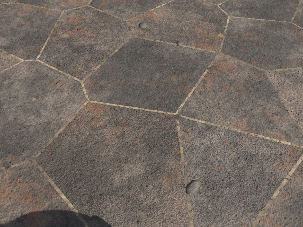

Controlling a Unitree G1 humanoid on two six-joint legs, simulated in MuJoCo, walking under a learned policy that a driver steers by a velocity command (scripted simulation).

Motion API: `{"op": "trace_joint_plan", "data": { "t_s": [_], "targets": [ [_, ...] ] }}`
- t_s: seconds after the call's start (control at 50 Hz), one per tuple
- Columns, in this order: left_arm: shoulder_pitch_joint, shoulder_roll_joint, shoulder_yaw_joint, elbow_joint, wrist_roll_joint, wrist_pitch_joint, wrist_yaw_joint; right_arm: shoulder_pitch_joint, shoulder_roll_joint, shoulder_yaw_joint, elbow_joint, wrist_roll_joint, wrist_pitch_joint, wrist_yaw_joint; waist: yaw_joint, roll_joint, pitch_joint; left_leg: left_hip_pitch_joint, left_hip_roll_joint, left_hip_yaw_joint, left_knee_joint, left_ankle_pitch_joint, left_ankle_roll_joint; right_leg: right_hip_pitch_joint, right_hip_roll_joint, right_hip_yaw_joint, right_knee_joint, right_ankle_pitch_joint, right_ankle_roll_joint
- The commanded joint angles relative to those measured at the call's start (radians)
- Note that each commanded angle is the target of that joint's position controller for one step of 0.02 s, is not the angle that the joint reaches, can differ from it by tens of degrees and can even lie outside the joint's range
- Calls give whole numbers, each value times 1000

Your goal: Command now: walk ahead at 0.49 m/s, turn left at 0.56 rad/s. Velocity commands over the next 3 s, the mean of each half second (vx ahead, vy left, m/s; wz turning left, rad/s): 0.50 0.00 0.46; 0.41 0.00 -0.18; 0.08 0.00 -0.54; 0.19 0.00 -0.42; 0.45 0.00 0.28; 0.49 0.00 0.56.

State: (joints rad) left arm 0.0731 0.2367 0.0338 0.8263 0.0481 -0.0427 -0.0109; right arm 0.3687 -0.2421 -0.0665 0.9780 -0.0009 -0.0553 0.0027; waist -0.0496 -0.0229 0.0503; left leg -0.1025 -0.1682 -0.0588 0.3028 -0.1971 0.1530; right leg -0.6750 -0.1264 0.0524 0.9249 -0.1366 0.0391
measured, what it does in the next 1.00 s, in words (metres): walks ahead: right foot, then left foot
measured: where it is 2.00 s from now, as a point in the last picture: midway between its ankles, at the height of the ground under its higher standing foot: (139, 201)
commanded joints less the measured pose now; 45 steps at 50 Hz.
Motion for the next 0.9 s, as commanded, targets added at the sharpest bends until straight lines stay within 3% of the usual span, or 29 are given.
{"op": "trace_joint_plan", "data": {
  "t_s": [0.02,0.14,0.18,0.2,0.22,0.24,0.26,0.28,0.3,0.32,0.34,0.4,0.46,0.52,0.58,0.62,0.68,0.72,0.74,0.76,0.78,0.8,0.82,0.84,0.86,0.9],
  "targets": [
    [-77,68,11,-83,-4,2,-7,79,-135,-26,-48,-1,-6,-6,-17,67,-1,10,252,-240,-84,373,57,-26,48,-51,-97,115,13],
    [-238,76,-6,-171,-18,-13,-15,159,-148,-28,-58,-19,2,-22,-65,98,2,172,277,-304,5,523,63,-33,110,-52,-281,92,-12],
    [-191,96,-4,-175,-23,-23,-12,121,-166,-33,-75,-20,0,-30,-25,112,-6,153,284,-320,49,576,38,98,129,-38,-369,60,-37],
    [-107,116,4,-155,-26,-28,-6,75,-180,-36,-90,-20,-3,-30,23,118,-35,103,269,-307,108,673,11,247,155,-43,-411,20,-56],
    [17,149,18,-118,-28,-36,5,55,-190,-38,-97,-18,-10,-21,73,102,-102,72,239,-297,230,751,-11,421,178,-51,-441,11,-76],
    [169,185,32,-89,-20,-50,20,31,-187,-37,-107,-7,-21,-9,153,65,-189,-32,186,-263,424,654,-32,656,110,0,-483,38,-109],
    [336,261,49,-80,5,-52,40,53,-104,-16,-143,2,-32,-4,190,-62,-353,-160,131,-173,696,236,-44,885,-155,247,-476,-111,-154],
    [288,317,65,-78,13,-37,35,203,-58,-10,-155,30,-23,-6,85,-300,-422,-429,-3,-82,924,-382,-70,1013,-342,715,-603,-130,-291],
    [219,208,54,-90,-7,-26,25,172,-134,-15,-115,-12,-6,-16,66,-104,-280,-505,101,-85,988,-282,-61,875,-291,691,-623,-275,-282],
    [157,123,33,-97,-17,-28,19,89,-127,-15,-120,-23,-3,-6,66,-10,-145,-493,127,-73,955,-183,-68,726,-232,516,-647,-238,-259],
    [136,89,23,-85,-11,-32,13,47,-104,-11,-130,-26,-3,0,55,18,-83,-475,150,-66,914,-142,-74,634,-181,394,-673,-120,-239],
    [194,90,20,-29,-22,-58,7,24,-78,-6,-144,-41,19,21,29,-72,-54,-426,168,-51,838,-127,-89,542,-105,212,-709,119,-218],
    [242,106,26,4,-33,-79,-1,-48,-69,0,-170,-44,27,32,26,-69,-44,-495,177,-41,777,-78,-101,556,-105,141,-747,190,-239],
    [274,104,26,27,-34,-74,-2,-190,-59,15,-220,-45,23,43,43,-60,-7,-543,213,13,623,31,-123,551,-79,68,-793,184,-236],
    [315,116,28,50,-39,-68,-5,-315,-30,39,-256,-38,15,52,73,-67,4,-455,222,90,422,128,-131,526,-45,-4,-795,242,-215],
    [367,133,31,72,-39,-63,-4,-373,-38,43,-275,-34,11,48,94,-66,8,-409,209,112,347,127,-130,548,-58,16,-769,284,-213],
    [389,160,38,89,-34,-51,2,-380,-63,38,-284,-31,0,34,82,-67,6,-357,188,109,273,61,-111,613,-95,66,-696,365,-208],
    [375,169,39,94,-38,-42,5,-247,-85,25,-242,-38,-16,19,13,-45,-49,-163,151,115,161,46,-88,611,-69,55,-533,481,-185],
    [381,145,33,92,-44,-42,4,-104,-128,8,-196,-54,-30,6,-38,1,-142,54,189,73,132,55,-63,532,-14,17,-351,430,-164],
    [364,89,17,44,-48,-45,3,71,-215,-13,-183,-75,-39,-10,-103,129,-288,291,456,-197,106,-54,-14,354,54,-33,-62,88,-142],
    [474,14,6,33,-73,-35,11,62,-285,-32,-180,-63,-22,-14,-42,313,-348,396,656,-529,-6,-11,82,92,183,-83,187,-417,-115],
    [417,119,34,58,-46,-15,24,-7,-194,-15,-198,-35,-14,-12,-30,124,-227,270,607,-459,0,79,72,52,125,-10,258,-375,-120],
    [375,100,38,52,-45,-10,19,-86,-127,6,-207,-27,-20,-11,8,97,-118,158,558,-290,1,296,54,62,100,1,252,-309,-114],
    [365,76,38,55,-44,-3,18,-123,-86,16,-207,-26,-27,-8,36,89,-83,82,513,-166,-4,485,32,97,78,-7,229,-277,-101],
    [359,74,44,59,-34,11,14,-141,-63,23,-206,-22,-31,-12,56,106,-68,32,477,-79,-6,578,13,124,66,-14,209,-262,-89],
    [380,49,47,53,-24,36,4,-135,-70,21,-199,-19,-41,-16,86,145,-80,-33,465,17,-3,748,17,181,81,-38,221,-227,-69]
  ]
}}
Next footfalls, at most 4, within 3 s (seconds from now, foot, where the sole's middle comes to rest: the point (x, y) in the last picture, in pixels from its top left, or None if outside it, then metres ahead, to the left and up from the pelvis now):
0.24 right None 0.34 -0.12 -0.78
0.74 left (115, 216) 0.52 0.14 -0.78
1.22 right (155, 186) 0.66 -0.04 -0.78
1.68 left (113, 192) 0.63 0.16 -0.78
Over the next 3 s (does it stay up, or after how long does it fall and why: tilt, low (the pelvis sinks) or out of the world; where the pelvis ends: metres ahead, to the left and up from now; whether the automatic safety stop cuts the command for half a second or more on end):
stays up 1.06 -0.07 0.00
